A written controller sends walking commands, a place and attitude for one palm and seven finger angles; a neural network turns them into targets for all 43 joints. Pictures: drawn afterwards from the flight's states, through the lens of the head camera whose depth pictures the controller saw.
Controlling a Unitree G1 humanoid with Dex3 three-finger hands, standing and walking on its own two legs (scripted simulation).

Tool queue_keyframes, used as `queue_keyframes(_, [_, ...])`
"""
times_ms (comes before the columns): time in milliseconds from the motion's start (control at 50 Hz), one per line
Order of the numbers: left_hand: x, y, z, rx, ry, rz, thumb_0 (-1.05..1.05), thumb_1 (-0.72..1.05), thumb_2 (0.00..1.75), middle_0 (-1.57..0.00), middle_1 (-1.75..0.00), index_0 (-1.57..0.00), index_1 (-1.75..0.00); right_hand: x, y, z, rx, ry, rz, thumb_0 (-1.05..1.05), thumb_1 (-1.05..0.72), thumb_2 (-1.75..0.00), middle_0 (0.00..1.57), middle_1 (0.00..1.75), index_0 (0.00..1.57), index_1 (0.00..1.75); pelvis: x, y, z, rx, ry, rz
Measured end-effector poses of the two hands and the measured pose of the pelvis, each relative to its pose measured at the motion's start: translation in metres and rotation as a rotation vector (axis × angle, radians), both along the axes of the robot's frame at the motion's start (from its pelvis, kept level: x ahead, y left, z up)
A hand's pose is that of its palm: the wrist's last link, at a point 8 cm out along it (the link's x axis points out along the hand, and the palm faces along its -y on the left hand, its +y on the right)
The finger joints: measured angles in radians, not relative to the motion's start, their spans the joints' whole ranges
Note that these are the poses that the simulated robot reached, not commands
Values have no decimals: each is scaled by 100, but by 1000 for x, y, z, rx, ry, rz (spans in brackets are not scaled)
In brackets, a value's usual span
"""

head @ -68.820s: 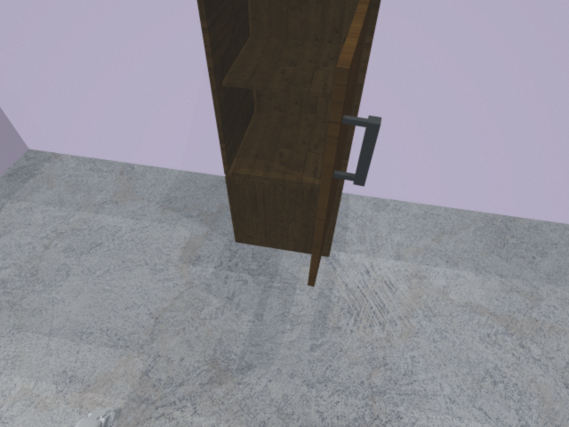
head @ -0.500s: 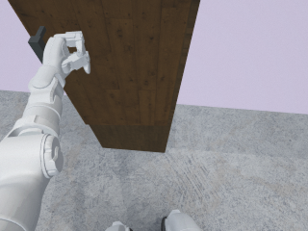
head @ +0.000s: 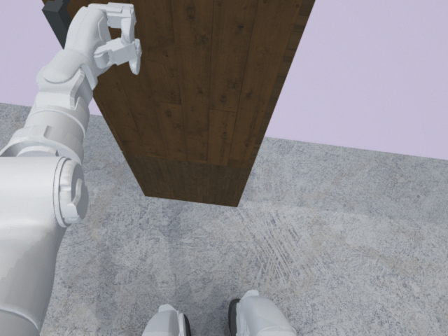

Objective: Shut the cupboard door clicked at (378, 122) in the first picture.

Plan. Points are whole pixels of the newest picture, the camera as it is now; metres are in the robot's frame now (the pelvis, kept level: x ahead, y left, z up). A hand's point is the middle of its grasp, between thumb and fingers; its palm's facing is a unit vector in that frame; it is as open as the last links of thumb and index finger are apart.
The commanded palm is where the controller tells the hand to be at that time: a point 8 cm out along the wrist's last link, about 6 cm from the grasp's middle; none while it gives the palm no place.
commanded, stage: push the door shut along its arc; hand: left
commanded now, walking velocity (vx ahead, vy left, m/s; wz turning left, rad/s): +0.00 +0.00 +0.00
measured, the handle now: (79, 40) +0.59 +0.16 +0.13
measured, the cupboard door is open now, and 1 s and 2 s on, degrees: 0 0 0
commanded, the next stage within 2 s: pull the fist back off the door in 0.06 s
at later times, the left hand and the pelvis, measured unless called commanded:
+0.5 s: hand (151, 48) +0.55 +0.05 +0.14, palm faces +0.07 -0.99 -0.10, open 3.0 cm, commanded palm +0.54 +0.09 +0.14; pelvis -0.02 +0.00 -0.01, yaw +0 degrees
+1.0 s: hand (152, 72) +0.51 +0.05 +0.13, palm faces +0.06 -1.00 -0.01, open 3.1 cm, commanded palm +0.48 +0.10 +0.14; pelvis +0.03 -0.02 +0.02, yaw -3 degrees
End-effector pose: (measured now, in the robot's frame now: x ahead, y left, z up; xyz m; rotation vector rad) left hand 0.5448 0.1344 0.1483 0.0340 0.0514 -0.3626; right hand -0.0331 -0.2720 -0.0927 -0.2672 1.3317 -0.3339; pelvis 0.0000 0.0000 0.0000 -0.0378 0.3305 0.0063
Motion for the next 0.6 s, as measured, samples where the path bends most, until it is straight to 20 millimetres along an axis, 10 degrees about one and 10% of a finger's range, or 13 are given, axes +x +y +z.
queue_keyframes(200, [-2, -5, -1, -16, 0, 3, -4, 90, 107, -130, -150, -130, -150, -15, 8, -2, -5, 8, 3, 0, -91, -90, 21, 30, 20, 30, -8, 6, -5, -5, 11, 3])
queue_keyframes(380, [-18, -20, -7, -75, -32, 454, -6, 75, 105, -130, -150, -132, -150, -18, 25, -8, 87, -17, 76, 0, -91, -90, 21, 30, 20, 30, -13, 6, -8, -3, 23, 10])
queue_keyframes(600, [-21, -35, -1, 34, -43, 396, -2, 96, 105, -130, -150, -131, -150, -36, 28, -13, 137, -1, 2, 0, -91, -90, 21, 30, 20, 30, -15, 2, -2, 14, -9, -17])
